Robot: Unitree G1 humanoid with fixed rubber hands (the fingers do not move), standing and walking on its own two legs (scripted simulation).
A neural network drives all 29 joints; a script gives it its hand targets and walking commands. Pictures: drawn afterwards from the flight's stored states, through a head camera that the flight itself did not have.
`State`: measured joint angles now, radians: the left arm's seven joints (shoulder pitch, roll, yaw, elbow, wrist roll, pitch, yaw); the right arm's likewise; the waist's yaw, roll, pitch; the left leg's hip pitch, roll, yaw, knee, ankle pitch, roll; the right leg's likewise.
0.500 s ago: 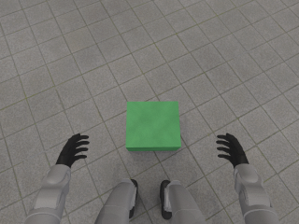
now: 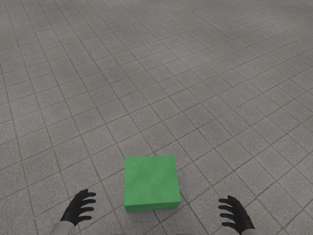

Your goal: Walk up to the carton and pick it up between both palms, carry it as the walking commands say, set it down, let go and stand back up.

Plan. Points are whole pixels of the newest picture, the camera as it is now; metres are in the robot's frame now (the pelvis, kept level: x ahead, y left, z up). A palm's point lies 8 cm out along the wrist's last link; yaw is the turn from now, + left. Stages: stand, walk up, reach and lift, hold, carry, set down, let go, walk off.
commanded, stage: let go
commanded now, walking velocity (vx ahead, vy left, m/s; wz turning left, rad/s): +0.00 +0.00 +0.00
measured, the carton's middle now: (151, 183) +0.44 +0.00 -0.68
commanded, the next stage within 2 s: stand in 0.24 s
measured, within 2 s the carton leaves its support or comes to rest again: neither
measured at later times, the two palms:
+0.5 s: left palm (46, 220) +0.16 +0.28 -0.09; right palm (257, 218) +0.17 -0.27 -0.08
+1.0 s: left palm out of the picture +0.08 +0.28 -0.11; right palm out of the picture +0.04 -0.28 -0.10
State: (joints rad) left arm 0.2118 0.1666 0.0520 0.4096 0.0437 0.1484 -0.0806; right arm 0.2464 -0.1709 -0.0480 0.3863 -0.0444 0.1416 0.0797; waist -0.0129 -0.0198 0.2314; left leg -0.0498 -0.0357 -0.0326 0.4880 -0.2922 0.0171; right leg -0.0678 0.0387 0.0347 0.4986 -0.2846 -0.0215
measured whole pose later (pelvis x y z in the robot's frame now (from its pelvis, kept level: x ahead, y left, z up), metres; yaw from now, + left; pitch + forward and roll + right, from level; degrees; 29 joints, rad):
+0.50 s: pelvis +0.05 +0.00 +0.00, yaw +0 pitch -1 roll +0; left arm 0.28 0.29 0.05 0.72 0.04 0.03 0.01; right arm 0.24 -0.27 -0.08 0.76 -0.03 0.01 0.00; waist 0.01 -0.01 -0.13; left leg -0.14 -0.03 -0.03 0.51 -0.36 0.02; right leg -0.15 0.05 0.04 0.50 -0.34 -0.02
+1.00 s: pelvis -0.01 +0.00 +0.01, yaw -1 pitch -4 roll +0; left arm 0.28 0.30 0.03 0.90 0.04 -0.03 0.00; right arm 0.31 -0.28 -0.04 0.96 -0.03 -0.03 0.00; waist 0.00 -0.02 -0.10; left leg -0.14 -0.02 -0.02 0.45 -0.25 0.02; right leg -0.15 0.05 0.05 0.42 -0.22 -0.02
